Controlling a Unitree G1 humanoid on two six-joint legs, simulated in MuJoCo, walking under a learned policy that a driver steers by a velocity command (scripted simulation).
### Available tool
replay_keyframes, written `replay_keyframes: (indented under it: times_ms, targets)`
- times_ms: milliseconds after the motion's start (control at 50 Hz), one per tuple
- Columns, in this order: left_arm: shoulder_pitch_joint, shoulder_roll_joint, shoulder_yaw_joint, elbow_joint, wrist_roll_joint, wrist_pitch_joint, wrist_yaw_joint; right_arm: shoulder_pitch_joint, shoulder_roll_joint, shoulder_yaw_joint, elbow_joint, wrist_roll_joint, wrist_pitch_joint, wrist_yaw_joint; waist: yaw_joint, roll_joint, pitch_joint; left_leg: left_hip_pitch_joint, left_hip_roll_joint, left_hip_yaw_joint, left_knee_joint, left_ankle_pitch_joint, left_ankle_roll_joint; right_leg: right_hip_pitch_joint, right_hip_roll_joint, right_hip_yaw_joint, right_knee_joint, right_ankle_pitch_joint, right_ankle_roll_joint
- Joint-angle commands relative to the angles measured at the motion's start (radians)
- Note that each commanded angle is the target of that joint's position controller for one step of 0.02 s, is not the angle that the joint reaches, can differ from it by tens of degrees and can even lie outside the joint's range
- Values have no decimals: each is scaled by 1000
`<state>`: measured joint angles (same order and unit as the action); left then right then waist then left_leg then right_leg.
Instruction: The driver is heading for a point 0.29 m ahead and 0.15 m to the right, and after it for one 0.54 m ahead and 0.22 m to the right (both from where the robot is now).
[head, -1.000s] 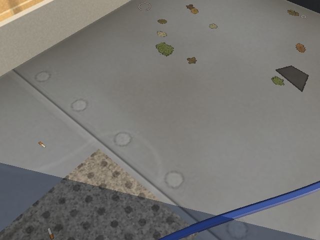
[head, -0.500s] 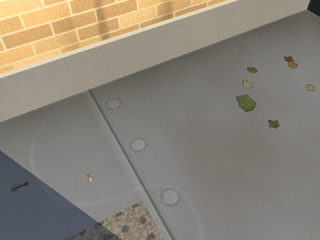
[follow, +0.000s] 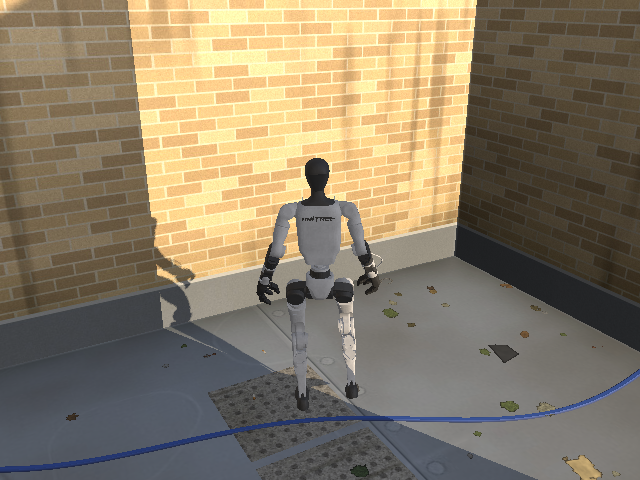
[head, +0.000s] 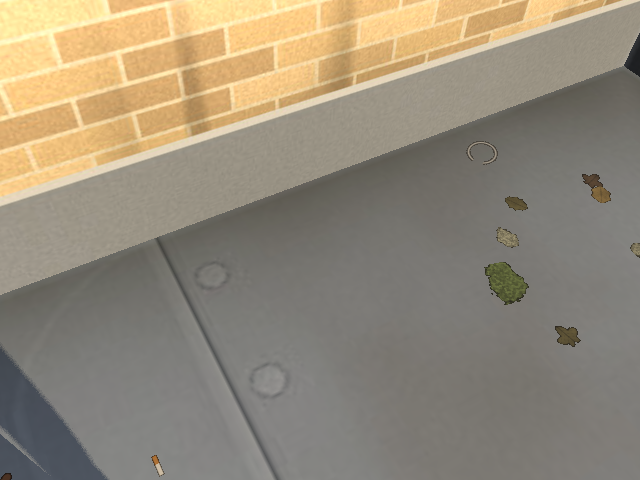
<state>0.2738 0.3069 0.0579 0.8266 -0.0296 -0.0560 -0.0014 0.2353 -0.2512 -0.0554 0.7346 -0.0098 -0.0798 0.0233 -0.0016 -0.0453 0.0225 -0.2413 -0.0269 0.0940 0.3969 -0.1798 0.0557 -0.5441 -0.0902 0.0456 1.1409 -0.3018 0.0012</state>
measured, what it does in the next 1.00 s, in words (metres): walks ahead, turning right: right foot, then left foot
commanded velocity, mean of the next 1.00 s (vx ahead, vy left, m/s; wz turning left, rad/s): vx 0.40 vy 0.00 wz -0.40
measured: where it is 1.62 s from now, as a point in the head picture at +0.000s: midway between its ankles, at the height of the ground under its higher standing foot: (392, 452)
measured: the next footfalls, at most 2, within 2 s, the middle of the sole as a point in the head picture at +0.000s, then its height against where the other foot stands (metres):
right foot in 0.34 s outside the picture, level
left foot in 0.80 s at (351, 400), level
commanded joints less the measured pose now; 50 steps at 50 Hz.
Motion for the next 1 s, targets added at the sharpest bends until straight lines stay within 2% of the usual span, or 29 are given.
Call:
replay_keyframes:
  times_ms: [20,140,240,300,320,340,360,380,400,420,440,460,480,520,580,620,700,740,780,800,820,840,860,880,900,920,940,960,1000]
  targets:
    - [38,39,17,-50,2,17,7,-32,-108,-33,-33,-10,-39,-5,23,120,-12,56,282,-181,-267,180,161,-109,-50,69,-21,112,16]
    - [-136,7,3,-104,12,8,-22,9,-151,-44,19,-3,-34,-29,-31,86,39,112,253,11,-288,253,116,-116,-24,6,-358,399,4]
    - [-268,8,-4,-183,12,10,-53,87,-189,-59,69,20,0,-36,-74,77,77,308,312,59,-218,349,95,-179,-6,-54,-495,301,-44]
    - [-218,48,18,-203,12,16,-63,68,-227,-69,68,29,25,-46,-18,128,5,367,315,100,-36,795,60,-39,77,-142,-504,141,-99]
    - [-123,80,37,-186,9,19,-62,57,-238,-71,64,30,34,-51,39,138,-51,353,302,115,107,920,45,87,121,-166,-513,106,-125]
    - [37,134,69,-148,7,21,-51,42,-233,-66,59,34,38,-55,127,116,-133,258,262,139,322,882,12,326,160,-158,-584,165,-165]
    - [174,230,101,-121,5,33,-27,68,-181,-46,39,8,27,-56,165,-27,-228,-8,206,140,644,482,-36,634,8,96,-603,198,-231]
    - [109,293,104,-150,-3,24,-26,128,-63,-6,-13,-6,-5,-40,51,-245,-330,-435,-31,-1,1000,-370,-98,926,-224,691,-754,17,-440]
    - [134,205,77,-165,7,13,-31,30,-153,-22,-22,25,-46,-21,127,-97,-383,-537,13,-204,1046,-370,-67,945,-239,750,-846,-36,-413]
    - [110,157,64,-160,15,2,-30,-53,-171,-26,-52,56,-63,-14,126,-55,-254,-580,54,-195,1007,-293,-42,844,-206,598,-846,23,-368]
    - [48,135,57,-164,13,-5,-31,-62,-153,-21,-53,42,-70,-19,71,43,-152,-546,98,-189,901,-219,-36,683,-161,478,-848,138,-333]
    - [-11,97,46,-175,14,-8,-27,-63,-165,-29,-42,14,-66,-27,36,48,-114,-483,130,-187,810,-181,-44,570,-126,395,-859,236,-312]
    - [-43,87,40,-194,25,-8,-21,-45,-166,-34,-40,6,-54,-26,6,23,-91,-419,143,-190,776,-154,-53,484,-103,358,-880,302,-310]
    - [-53,97,43,-201,23,-11,-13,-25,-147,-32,-40,-3,-32,-25,-18,20,-75,-378,141,-172,695,-130,-85,393,-81,311,-908,385,-316]
    - [-21,136,55,-189,16,-9,6,-112,-107,-16,-68,-8,-17,-28,2,14,-35,-366,116,-145,490,13,-128,302,-34,225,-920,409,-291]
    - [-9,138,55,-181,14,-1,15,-182,-88,-6,-80,-7,-20,-23,28,-14,-19,-308,79,-131,314,162,-133,264,13,168,-897,401,-247]
    - [70,125,52,-138,13,18,23,-246,-102,-7,-96,1,-33,-4,73,-49,-51,-216,24,-127,155,316,-110,320,-1,182,-803,458,-192]
    - [69,110,47,-132,17,24,29,-226,-127,-19,-93,-5,-38,2,56,-60,-68,-205,24,-149,112,275,-77,395,-30,231,-723,473,-171]
    - [27,96,43,-139,21,29,36,-136,-152,-30,-67,-10,-49,-4,-3,-74,-88,-112,28,-132,38,284,-38,426,-13,246,-609,539,-132]
    - [32,66,33,-152,29,28,36,-85,-180,-35,-59,-28,-56,-9,-20,-37,-148,25,84,-158,31,496,-9,401,50,220,-496,505,-92]
    - [111,25,17,-161,45,23,37,-22,-232,-40,-65,-51,-57,-13,-8,121,-274,298,263,-330,115,851,87,239,134,175,-267,177,-38]
    - [257,18,8,-136,27,21,32,23,-215,-40,-33,-38,-36,-9,19,361,-389,468,443,-613,82,863,257,56,207,131,-19,-393,22]
    - [255,97,23,-111,18,32,29,20,-164,-28,-35,1,-20,-4,7,260,-375,415,433,-684,28,542,254,9,159,171,63,-396,41]
    - [148,125,33,-119,11,51,33,-28,-136,-17,-41,9,-7,-6,-14,171,-264,318,386,-598,-3,343,211,-34,129,141,101,-333,59]
    - [82,117,32,-128,17,71,40,-84,-109,-2,-45,0,3,-7,-6,118,-196,205,338,-522,-37,235,178,-25,99,110,66,-286,68]
    - [49,103,32,-138,27,88,46,-143,-89,9,-46,-6,12,-9,15,116,-136,90,303,-464,-70,167,157,12,65,96,-16,-251,72]
    - [52,73,25,-139,28,99,48,-176,-98,8,-40,-14,21,-11,38,155,-102,-5,256,-399,-103,129,132,86,47,71,-132,-225,72]
    - [77,55,19,-121,38,100,51,-194,-113,5,-34,-29,29,-10,43,184,-98,-69,208,-329,-115,166,119,177,59,31,-213,-210,79]
    - [89,23,8,-103,42,91,52,-181,-119,1,-15,-26,35,-14,37,205,-130,-57,196,-285,-103,222,136,254,61,10,-352,-170,81]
